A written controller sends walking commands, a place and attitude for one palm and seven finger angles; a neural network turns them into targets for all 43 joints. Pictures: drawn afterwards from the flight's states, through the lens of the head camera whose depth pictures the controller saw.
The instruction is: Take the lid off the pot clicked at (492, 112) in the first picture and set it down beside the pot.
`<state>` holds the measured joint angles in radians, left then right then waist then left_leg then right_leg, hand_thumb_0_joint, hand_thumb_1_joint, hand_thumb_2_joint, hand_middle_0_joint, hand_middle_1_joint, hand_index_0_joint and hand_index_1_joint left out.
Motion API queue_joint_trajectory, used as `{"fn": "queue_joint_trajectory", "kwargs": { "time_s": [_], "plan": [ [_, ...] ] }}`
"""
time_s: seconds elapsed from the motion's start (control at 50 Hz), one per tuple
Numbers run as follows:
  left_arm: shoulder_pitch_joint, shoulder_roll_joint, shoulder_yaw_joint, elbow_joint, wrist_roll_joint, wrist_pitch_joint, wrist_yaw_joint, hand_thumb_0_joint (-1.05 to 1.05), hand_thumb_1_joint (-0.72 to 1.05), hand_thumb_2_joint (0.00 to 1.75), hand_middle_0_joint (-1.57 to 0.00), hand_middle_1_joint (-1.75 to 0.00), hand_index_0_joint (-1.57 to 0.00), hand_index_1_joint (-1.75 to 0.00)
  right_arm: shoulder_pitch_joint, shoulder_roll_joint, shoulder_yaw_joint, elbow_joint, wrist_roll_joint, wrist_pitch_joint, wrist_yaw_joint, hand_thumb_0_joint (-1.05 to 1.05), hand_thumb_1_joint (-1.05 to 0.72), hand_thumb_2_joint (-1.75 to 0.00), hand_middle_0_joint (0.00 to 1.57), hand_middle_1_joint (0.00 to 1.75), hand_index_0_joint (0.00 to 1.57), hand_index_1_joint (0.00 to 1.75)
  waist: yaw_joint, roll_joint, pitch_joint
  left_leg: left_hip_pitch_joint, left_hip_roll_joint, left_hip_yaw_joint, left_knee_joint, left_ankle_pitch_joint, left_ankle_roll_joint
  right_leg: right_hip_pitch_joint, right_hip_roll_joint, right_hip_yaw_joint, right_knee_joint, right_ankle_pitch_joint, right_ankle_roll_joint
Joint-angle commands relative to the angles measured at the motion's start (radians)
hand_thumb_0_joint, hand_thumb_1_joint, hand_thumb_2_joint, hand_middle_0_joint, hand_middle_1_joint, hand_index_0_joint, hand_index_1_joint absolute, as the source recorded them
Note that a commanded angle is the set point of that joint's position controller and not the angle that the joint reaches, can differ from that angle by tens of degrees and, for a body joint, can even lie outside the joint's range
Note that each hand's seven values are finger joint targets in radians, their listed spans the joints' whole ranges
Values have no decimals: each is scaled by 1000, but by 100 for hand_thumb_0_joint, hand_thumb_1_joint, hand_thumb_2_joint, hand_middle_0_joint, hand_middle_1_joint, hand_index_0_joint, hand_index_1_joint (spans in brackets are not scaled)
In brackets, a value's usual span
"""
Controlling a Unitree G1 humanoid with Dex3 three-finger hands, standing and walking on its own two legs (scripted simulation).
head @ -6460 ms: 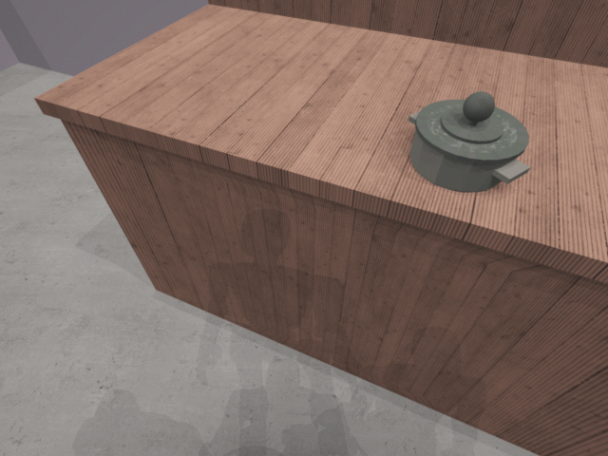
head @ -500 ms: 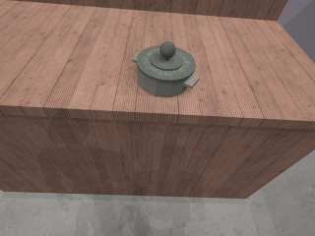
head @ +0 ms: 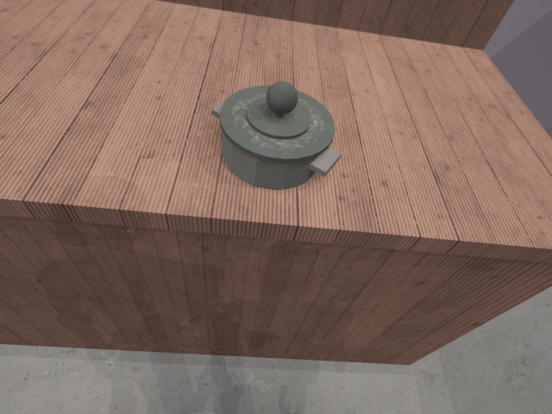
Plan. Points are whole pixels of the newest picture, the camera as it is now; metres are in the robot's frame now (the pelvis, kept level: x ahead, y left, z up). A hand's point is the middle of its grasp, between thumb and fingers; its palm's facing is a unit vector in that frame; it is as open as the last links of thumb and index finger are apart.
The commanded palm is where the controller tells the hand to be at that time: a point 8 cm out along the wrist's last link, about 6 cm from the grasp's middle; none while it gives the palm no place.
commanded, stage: shuffle to correct the standing spot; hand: left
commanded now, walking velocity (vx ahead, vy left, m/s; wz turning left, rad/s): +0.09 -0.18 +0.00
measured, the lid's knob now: (281, 98) +0.50 +0.05 +0.19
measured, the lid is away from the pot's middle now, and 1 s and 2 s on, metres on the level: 0.00 0.00 0.00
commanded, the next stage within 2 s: come to a stop and stand still in 0.32 s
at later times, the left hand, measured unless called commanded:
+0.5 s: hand (230, 374) +0.20 +0.07 -0.15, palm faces -0.03 -0.98 -0.20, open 7.4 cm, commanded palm none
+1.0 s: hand out of the picture +0.02 +0.11 -0.15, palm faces +0.15 -0.94 -0.31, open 7.4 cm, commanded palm none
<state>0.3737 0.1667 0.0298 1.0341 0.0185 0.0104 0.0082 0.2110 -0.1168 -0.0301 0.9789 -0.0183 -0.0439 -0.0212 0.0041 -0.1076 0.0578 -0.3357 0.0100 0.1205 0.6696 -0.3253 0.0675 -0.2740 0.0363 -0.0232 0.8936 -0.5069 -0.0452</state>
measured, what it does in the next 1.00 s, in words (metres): steps to the right: right foot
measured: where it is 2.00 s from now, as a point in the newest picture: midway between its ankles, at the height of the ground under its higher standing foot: outside the picture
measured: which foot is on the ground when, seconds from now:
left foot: down 0.00-0.46, up 0.48-1.00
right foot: up 0.00-0.44, down 0.46-1.00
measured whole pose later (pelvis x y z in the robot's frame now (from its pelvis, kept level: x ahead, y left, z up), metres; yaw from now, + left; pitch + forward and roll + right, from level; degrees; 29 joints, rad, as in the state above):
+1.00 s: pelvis +0.02 -0.12 +0.02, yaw +4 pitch +0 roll +2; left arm 0.29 0.25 0.06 0.91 0.04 0.03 0.04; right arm 0.10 -0.21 -0.05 0.88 -0.01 0.06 0.02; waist 0.08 -0.04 0.08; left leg -0.36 0.00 -0.01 0.82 -0.42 -0.04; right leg -0.36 -0.07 -0.04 0.52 -0.16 -0.02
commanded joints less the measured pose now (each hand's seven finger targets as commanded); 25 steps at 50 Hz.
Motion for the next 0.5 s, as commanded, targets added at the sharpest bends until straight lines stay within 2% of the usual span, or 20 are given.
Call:
{"fn": "queue_joint_trajectory", "kwargs": {
  "time_s": [0.0,0.02,0.04,0.08,0.1,0.12,0.14,0.2,0.22,0.28,0.34,0.36,0.38,0.4,0.42,0.44,0.46,0.48],
  "plan": [
    [-90,97,42,-120,17,-16,7,0,90,90,-20,-30,-20,-30,186,-164,-27,5,-8,-3,-34,0,-90,-90,20,30,20,30,-39,257,36,143,380,-478,-375,538,163,-363,-76,123,392,56,15],
    [-93,98,42,-129,13,-12,-1,0,90,90,-20,-30,-20,-30,159,-149,-22,-11,-7,-12,-36,0,-90,-90,20,30,20,30,-26,218,45,121,363,-441,-379,538,157,-357,-78,119,386,82,23],
    [-87,80,40,-123,12,-4,-8,0,90,90,-20,-30,-20,-30,150,-151,-21,-9,-6,-18,-36,0,-90,-90,20,30,20,30,-11,206,35,121,336,-376,-383,556,141,-349,-80,117,383,124,30],
    [-69,55,39,-111,12,11,-14,0,90,90,-20,-30,-20,-30,150,-154,-29,-12,-6,-23,-35,0,-90,-90,20,30,20,30,-3,204,-22,154,286,-259,-379,564,108,-344,-79,91,381,190,47],
    [-76,52,37,-115,12,16,-17,0,90,90,-20,-30,-20,-30,157,-163,-30,-11,-5,-23,-33,0,-90,-90,20,30,20,30,-7,222,-42,176,272,-233,-377,564,99,-358,-80,82,375,210,55],
    [-110,47,37,-132,12,17,-19,0,90,90,-20,-30,-20,-30,161,-162,-33,-18,-4,-23,-33,0,-90,-90,20,30,20,30,-13,196,-22,162,271,-233,-383,563,99,-373,-88,77,358,212,58],
    [-122,43,34,-140,12,21,-21,0,90,90,-20,-30,-20,-30,165,-175,-34,-15,-7,-20,-30,0,-90,-90,20,30,20,30,-13,211,-32,181,265,-209,-387,548,94,-383,-90,70,341,231,66],
    [-209,43,27,-179,12,26,-25,0,90,90,-20,-30,-20,-30,217,-193,-40,-7,-13,-8,-26,0,-90,-90,20,30,20,30,-51,249,-23,229,270,-210,-376,540,89,-417,-100,38,243,217,79],
    [-250,39,26,-198,11,24,-27,0,90,90,-20,-30,-20,-30,219,-192,-40,-11,-16,-6,-25,0,-90,-90,20,30,20,30,-58,250,6,214,271,-209,-381,530,89,-418,-109,29,189,206,76],
    [-314,38,19,-227,7,19,-32,0,90,90,-20,-30,-20,-30,247,-220,-50,-11,-24,5,-22,0,-90,-90,20,30,20,30,-84,287,-35,248,278,-208,-351,541,71,-352,-108,-10,13,169,72],
    [-308,59,26,-235,-1,9,-39,0,90,90,-20,-30,-20,-30,209,-242,-60,-30,-24,11,-21,0,-90,-90,20,30,20,30,-77,323,-54,170,280,-213,-317,501,48,-193,-81,-32,-152,162,59],
    [-279,65,31,-231,-3,2,-40,0,90,90,-20,-30,-20,-30,199,-253,-66,-31,-23,15,-22,0,-90,-90,20,30,20,30,-64,315,-76,162,278,-213,-280,493,32,-122,-68,-40,-242,180,54],
    [-223,84,38,-215,-4,-6,-40,0,90,90,-20,-30,-20,-30,190,-258,-70,-32,-19,18,-23,0,-90,-90,20,30,20,30,-36,290,-105,133,257,-194,-220,457,0,-5,-55,-43,-381,260,54],
    [-141,129,48,-183,-1,-15,-36,0,90,90,-20,-30,-20,-30,206,-242,-71,-25,-13,19,-20,0,-90,-90,20,30,20,30,-6,190,-154,64,199,-154,-135,357,-44,172,-64,-21,-479,371,55],
    [-48,212,63,-157,6,-19,-23,0,90,90,-20,-30,-20,-30,211,-185,-60,-31,-4,24,-12,0,-90,-90,20,30,20,30,38,-35,-204,-133,106,-69,33,56,-82,379,-206,102,-487,565,12],
    [11,278,76,-142,7,-20,-7,0,90,90,-20,-30,-20,-30,192,-126,-42,-59,2,35,-17,0,-90,-90,20,30,20,30,59,-260,-224,-294,-7,-30,282,-400,-111,429,-413,334,-497,822,-77],
    [16,248,56,-137,-3,-26,2,0,90,90,-20,-30,-20,-30,157,-146,-36,-62,6,50,-23,0,-90,-90,20,30,20,30,64,-151,-213,-217,28,-144,360,-407,-97,282,-423,321,-512,884,-135],
    [-65,201,41,-141,2,-33,7,0,90,90,-20,-30,-20,-30,189,-118,-35,-40,7,55,-18,0,-90,-90,20,30,20,30,10,-83,-148,-174,42,-145,370,-325,-96,173,-383,257,-539,773,-137]
  ]
}}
